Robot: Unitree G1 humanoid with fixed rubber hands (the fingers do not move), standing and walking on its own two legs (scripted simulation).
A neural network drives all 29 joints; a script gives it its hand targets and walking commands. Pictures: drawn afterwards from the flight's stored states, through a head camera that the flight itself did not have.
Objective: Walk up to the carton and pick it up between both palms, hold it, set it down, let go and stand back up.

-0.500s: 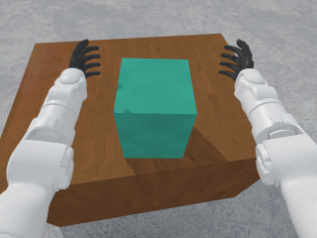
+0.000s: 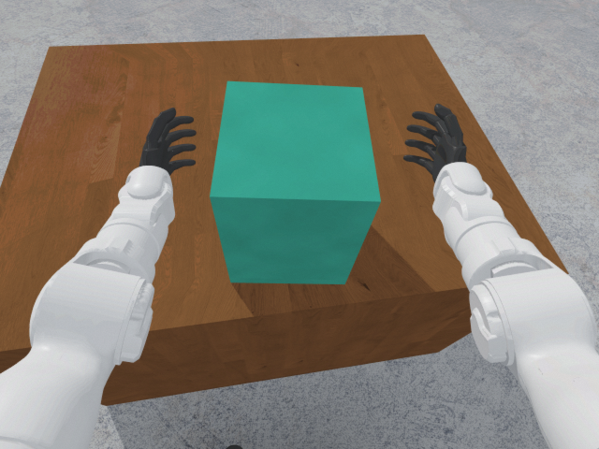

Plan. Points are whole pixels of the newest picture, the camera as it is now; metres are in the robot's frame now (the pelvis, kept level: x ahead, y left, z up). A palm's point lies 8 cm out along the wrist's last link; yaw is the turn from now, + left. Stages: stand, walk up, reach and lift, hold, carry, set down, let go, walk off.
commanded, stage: reach and lift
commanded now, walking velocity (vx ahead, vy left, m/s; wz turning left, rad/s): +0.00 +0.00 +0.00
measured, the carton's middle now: (291, 192) +0.49 +0.01 -0.01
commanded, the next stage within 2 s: none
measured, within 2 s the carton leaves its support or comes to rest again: neither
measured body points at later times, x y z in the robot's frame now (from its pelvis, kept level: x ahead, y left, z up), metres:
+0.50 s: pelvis +0.00 +0.01 -0.02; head +0.13 +0.01 +0.41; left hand +0.50 +0.17 +0.03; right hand +0.49 -0.19 +0.05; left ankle +0.01 +0.14 -0.73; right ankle +0.00 -0.10 -0.73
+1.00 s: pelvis +0.01 +0.01 +0.01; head +0.15 +0.01 +0.44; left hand +0.48 +0.14 +0.03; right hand +0.46 -0.15 +0.03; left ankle +0.01 +0.14 -0.73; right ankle +0.00 -0.10 -0.73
